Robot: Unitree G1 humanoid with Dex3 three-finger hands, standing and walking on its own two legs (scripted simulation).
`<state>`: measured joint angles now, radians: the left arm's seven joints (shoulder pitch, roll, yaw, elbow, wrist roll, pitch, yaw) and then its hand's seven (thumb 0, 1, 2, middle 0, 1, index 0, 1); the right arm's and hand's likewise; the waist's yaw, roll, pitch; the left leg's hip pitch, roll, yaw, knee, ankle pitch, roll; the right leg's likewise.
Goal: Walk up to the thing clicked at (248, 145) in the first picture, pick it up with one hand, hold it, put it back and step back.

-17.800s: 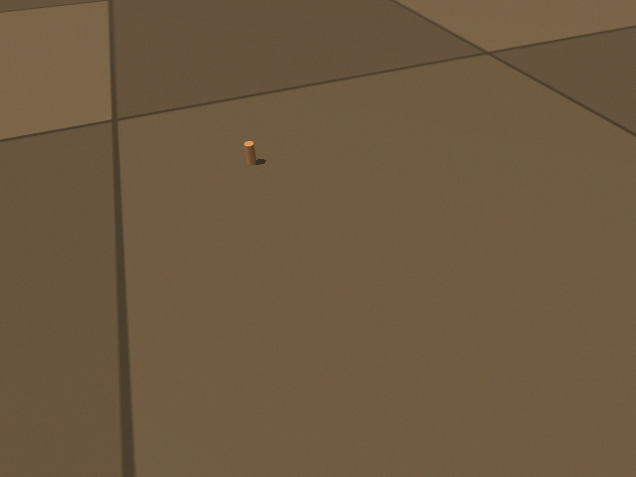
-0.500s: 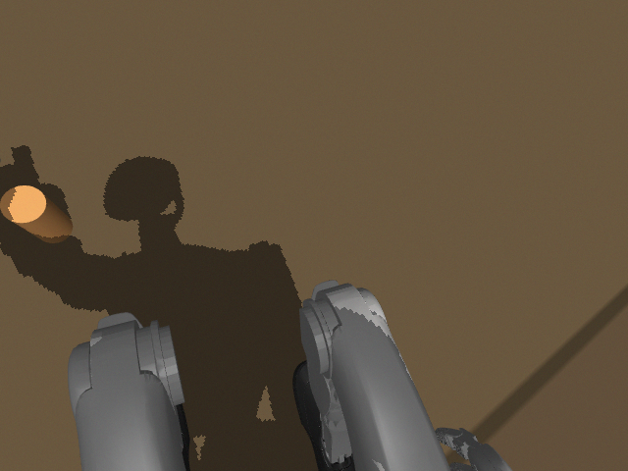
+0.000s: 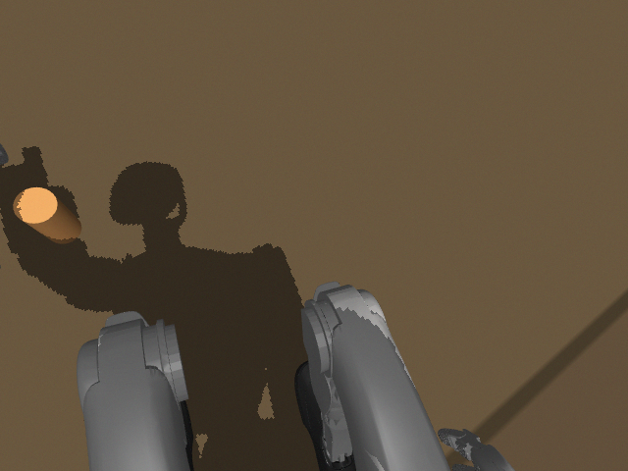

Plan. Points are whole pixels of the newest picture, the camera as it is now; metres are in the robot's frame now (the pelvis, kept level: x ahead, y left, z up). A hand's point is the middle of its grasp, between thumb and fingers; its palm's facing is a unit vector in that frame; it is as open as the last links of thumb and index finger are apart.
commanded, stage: rise first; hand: left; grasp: from above
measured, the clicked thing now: (51, 218) +0.48 +0.31 -0.28
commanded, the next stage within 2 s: approach in 0.02 s
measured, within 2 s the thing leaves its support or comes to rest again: neither
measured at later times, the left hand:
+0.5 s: hand (47, 183) +0.50 +0.28 -0.16, palm faces -0.37 -0.07 -0.93, open 13.9 cm
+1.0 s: hand (26, 215) +0.46 +0.31 -0.19, palm faces -0.48 -0.11 -0.87, open 14.0 cm
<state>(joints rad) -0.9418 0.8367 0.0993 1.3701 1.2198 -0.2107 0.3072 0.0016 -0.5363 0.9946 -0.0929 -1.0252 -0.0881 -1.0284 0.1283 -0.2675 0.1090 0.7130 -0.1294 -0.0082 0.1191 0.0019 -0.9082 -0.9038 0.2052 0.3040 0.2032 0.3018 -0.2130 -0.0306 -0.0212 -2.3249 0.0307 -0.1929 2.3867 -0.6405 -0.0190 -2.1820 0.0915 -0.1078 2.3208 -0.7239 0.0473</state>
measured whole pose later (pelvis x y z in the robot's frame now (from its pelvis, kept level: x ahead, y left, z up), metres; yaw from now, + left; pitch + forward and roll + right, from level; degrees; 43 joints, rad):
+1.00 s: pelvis +0.00 +0.00 -0.01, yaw +0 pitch +31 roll -10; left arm -1.02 0.84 0.03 1.44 1.19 -0.21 0.30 0.00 -0.50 0.94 -0.10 -1.03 -0.11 -1.02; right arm 0.16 -0.28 0.17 0.70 -0.15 -0.03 0.11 0.00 -0.90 -0.90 0.21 0.30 0.20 0.30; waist -0.26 -0.06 0.04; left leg -2.35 0.03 -0.21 2.43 -0.64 -0.03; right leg -2.21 0.10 -0.12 2.37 -0.72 0.04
